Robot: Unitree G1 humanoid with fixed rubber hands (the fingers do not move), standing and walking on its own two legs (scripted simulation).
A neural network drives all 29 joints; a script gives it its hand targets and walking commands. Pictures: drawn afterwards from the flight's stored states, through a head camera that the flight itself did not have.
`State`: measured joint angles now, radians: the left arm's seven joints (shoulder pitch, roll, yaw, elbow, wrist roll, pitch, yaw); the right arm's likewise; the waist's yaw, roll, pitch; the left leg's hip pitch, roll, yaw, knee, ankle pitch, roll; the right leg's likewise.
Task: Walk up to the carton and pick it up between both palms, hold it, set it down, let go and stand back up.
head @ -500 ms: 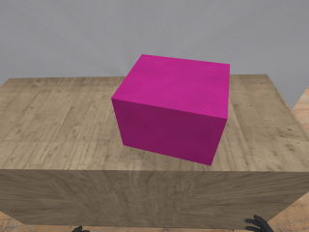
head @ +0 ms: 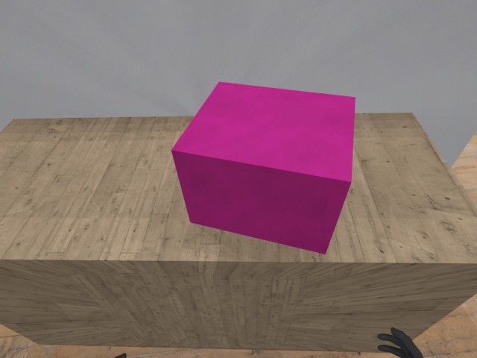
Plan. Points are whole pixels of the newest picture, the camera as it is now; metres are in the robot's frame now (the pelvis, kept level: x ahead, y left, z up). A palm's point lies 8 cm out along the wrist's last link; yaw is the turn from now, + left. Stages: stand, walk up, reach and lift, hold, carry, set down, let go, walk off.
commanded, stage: stand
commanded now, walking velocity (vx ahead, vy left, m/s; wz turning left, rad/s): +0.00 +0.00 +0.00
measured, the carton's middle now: (268, 162) +0.52 -0.05 +0.03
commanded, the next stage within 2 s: none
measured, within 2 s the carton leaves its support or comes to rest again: neither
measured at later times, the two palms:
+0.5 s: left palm out of the picture +0.08 +0.25 -0.10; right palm out of the picture +0.12 -0.26 -0.09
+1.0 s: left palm out of the picture +0.08 +0.26 -0.10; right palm out of the picture +0.13 -0.26 -0.09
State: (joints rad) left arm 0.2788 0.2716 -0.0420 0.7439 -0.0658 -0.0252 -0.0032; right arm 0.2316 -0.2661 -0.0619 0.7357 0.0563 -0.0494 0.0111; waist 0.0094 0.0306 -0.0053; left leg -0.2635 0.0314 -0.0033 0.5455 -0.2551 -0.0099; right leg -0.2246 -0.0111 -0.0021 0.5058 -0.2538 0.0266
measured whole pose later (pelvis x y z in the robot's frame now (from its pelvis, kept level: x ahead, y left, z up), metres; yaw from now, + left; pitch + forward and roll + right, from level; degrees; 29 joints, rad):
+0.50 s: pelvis +0.00 +0.00 +0.00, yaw +0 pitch -2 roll -1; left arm 0.28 0.27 -0.04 0.76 -0.07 -0.03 0.00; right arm 0.22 -0.27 -0.06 0.74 0.06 -0.05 0.01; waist 0.01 0.03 0.01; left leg -0.26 0.03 0.00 0.55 -0.25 -0.01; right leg -0.22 -0.01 0.00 0.51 -0.25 0.03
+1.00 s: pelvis +0.00 +0.00 +0.00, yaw +0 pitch -2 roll -1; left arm 0.28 0.27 -0.04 0.77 -0.07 -0.03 0.00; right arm 0.20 -0.27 -0.06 0.74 0.06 -0.04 0.01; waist 0.01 0.03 0.03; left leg -0.26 0.03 0.00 0.55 -0.25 -0.01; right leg -0.22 -0.01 0.00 0.51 -0.25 0.03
